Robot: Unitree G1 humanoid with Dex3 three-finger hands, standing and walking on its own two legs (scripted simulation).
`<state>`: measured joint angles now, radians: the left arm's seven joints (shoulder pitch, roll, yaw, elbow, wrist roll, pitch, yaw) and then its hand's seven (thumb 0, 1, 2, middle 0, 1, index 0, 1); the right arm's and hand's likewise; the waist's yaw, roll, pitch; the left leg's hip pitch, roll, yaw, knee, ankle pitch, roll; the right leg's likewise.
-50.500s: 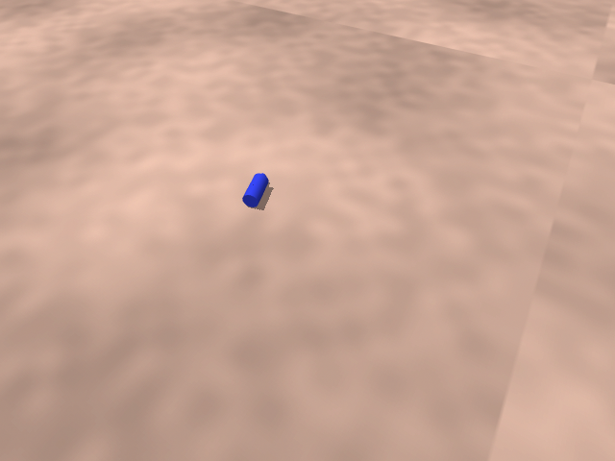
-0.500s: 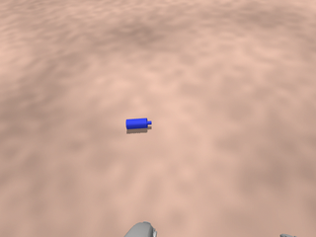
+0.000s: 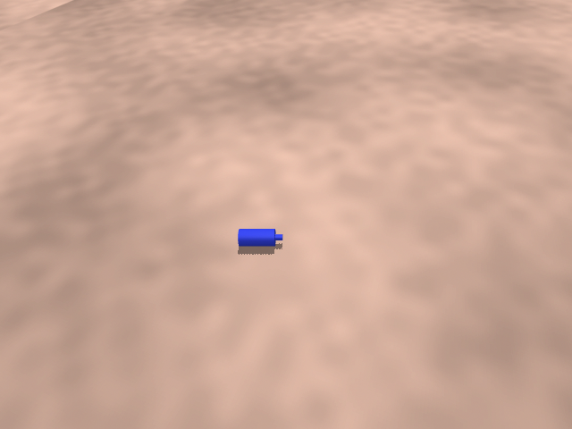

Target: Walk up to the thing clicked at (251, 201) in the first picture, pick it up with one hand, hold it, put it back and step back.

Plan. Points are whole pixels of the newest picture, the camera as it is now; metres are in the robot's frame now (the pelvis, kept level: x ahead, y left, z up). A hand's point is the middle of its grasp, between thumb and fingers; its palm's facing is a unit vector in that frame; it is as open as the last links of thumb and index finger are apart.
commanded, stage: step back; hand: left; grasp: from above
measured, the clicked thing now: (260, 237) +1.04 +0.21 -0.72
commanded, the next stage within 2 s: stand in 0.52 s
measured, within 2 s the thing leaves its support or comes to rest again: neither
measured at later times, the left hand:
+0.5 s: hand out of the picture +0.14 +0.29 -0.14, palm faces +0.00 -0.94 -0.35, open 7.3 cm
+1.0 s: hand out of the picture +0.12 +0.28 -0.14, palm faces -0.06 -0.94 -0.33, open 7.3 cm
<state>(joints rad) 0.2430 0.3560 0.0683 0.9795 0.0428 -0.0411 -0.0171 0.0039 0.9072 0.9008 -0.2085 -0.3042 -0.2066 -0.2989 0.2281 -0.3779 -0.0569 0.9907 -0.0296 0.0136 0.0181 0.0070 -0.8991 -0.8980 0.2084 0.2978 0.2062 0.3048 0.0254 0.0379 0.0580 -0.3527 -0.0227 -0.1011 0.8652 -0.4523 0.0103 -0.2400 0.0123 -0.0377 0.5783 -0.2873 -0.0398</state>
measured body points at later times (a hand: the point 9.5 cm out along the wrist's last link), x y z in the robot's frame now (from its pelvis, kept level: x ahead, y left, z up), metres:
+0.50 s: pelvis +0.05 +0.03 +0.01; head +0.06 +0.04 +0.46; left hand +0.14 +0.34 -0.12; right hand +0.17 -0.25 -0.11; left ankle +0.08 +0.15 -0.73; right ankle +0.02 -0.11 -0.73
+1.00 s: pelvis +0.04 +0.04 +0.02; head +0.04 +0.04 +0.47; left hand +0.13 +0.33 -0.12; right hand +0.11 -0.27 -0.11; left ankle +0.08 +0.15 -0.73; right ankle +0.02 -0.11 -0.73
